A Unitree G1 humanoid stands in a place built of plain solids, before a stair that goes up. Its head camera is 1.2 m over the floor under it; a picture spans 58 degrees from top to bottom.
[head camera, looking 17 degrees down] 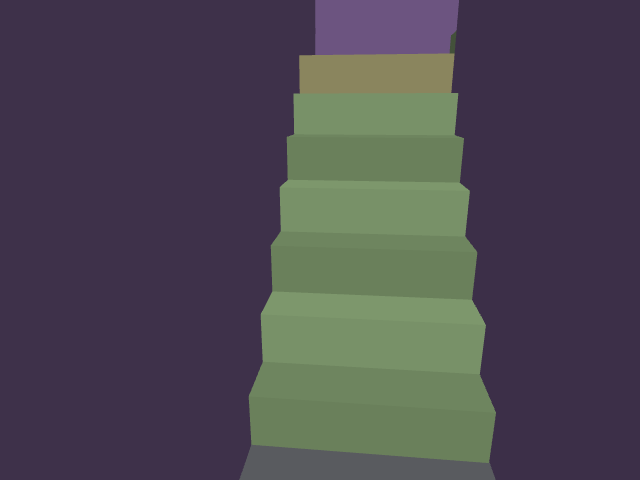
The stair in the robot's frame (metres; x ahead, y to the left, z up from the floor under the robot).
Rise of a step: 0.21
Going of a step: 0.22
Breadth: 0.86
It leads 6 degrees to the right of straight ahead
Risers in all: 7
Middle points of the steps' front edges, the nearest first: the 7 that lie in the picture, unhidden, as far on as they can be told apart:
1.28 -0.17 0.21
1.50 -0.19 0.42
1.72 -0.22 0.64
1.94 -0.24 0.85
2.16 -0.26 1.06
2.38 -0.28 1.27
2.61 -0.31 1.49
